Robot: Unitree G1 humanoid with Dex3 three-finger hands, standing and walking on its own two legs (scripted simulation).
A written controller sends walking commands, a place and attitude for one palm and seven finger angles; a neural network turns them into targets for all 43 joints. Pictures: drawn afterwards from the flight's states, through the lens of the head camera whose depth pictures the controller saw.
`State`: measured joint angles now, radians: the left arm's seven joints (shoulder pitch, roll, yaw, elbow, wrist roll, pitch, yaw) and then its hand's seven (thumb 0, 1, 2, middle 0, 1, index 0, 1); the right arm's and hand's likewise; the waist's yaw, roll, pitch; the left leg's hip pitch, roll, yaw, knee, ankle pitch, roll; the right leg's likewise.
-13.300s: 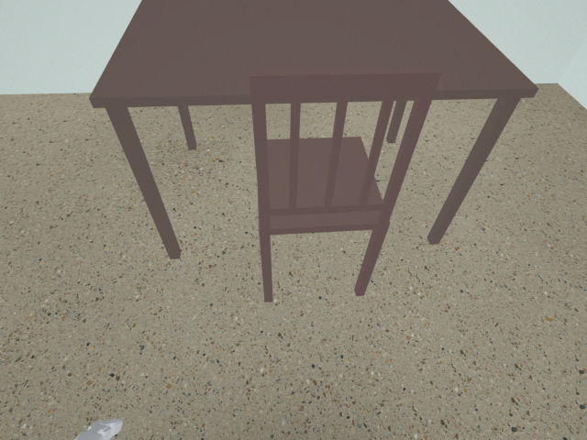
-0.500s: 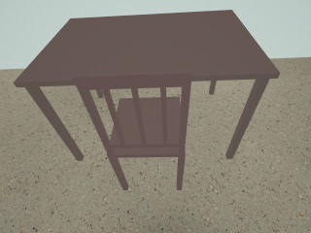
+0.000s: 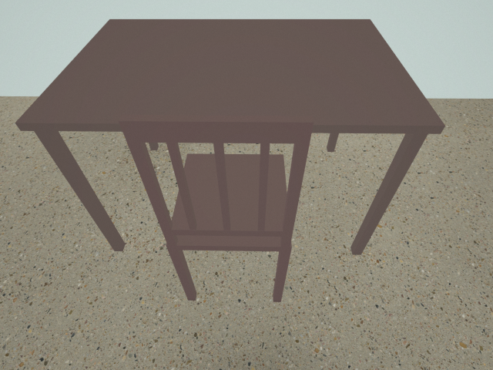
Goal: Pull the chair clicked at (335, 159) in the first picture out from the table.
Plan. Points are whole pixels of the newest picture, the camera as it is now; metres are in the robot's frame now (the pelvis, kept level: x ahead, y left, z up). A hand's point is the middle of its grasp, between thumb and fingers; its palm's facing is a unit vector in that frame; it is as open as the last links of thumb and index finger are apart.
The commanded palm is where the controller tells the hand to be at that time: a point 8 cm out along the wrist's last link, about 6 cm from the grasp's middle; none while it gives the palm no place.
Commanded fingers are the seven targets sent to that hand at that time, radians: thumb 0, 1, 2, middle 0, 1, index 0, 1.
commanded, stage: look again from close up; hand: left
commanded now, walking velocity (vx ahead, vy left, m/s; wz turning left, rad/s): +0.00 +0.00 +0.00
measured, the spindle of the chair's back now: (223, 191) +0.53 +0.09 -0.08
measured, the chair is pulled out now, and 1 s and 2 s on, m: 0.00 0.00 0.00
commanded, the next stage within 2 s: raise the hand toward the chair's back in 1.12 s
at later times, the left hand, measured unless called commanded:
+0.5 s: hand out of the picture +0.05 +0.15 -0.17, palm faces +0.01 -0.98 -0.19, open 7.3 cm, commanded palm none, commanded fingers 0.00 0.90 0.90 -0.20 -0.30 -0.20 -0.30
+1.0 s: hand out of the picture +0.05 +0.13 -0.17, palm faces +0.03 -0.98 -0.19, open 7.3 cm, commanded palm none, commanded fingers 0.00 0.90 0.90 -0.20 -0.30 -0.20 -0.30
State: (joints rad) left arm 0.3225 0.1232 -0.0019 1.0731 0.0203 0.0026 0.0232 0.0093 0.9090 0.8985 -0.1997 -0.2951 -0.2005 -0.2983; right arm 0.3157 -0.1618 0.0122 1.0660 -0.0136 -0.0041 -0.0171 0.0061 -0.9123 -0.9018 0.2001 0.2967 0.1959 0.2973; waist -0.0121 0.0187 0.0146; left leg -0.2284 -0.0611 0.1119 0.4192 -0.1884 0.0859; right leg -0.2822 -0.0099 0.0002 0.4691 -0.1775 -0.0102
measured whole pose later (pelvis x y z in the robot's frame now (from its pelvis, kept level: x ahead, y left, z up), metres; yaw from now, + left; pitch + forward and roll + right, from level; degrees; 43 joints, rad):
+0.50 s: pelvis +0.05 -0.02 +0.00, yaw +0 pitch +0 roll +0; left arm 0.29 0.14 -0.02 1.13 0.01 -0.02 0.04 0.02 0.93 0.90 -0.20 -0.30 -0.20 -0.30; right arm 0.27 -0.15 0.03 1.13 -0.01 -0.03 -0.04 0.01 -0.92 -0.90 0.20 0.30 0.20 0.30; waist -0.01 0.00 0.03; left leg -0.14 -0.04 0.09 0.38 -0.24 0.05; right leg -0.19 0.02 -0.01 0.43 -0.23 -0.03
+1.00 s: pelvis +0.07 -0.03 +0.01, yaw +1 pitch +0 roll +1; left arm 0.30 0.14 -0.02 1.13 0.01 -0.02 0.04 0.01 0.92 0.90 -0.20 -0.30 -0.20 -0.30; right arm 0.29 -0.14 0.03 1.15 0.00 -0.03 -0.04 0.00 -0.91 -0.90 0.20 0.30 0.20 0.30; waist 0.00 0.00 0.02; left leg -0.10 -0.03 0.08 0.35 -0.25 0.03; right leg -0.15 0.03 -0.03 0.40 -0.25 -0.05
